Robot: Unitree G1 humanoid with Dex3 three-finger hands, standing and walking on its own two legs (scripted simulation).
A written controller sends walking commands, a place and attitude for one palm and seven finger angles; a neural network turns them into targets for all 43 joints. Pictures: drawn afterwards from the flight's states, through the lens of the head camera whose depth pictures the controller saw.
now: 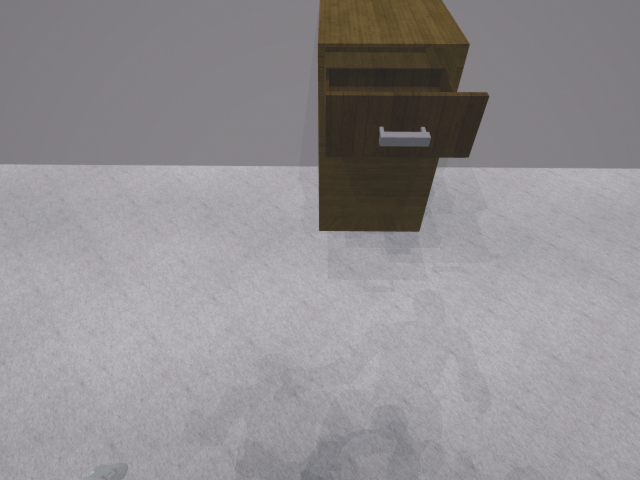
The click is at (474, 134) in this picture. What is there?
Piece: drawer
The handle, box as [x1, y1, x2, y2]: [379, 127, 430, 146]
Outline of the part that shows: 379,127 380,145 428,146 430,136 429,133 425,131 424,127 421,127 420,132 384,132 383,127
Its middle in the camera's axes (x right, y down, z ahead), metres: +0.21 -0.27 +0.99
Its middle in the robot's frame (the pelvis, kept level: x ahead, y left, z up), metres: +0.92 -0.16 -0.07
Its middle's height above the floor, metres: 0.70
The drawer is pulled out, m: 0.30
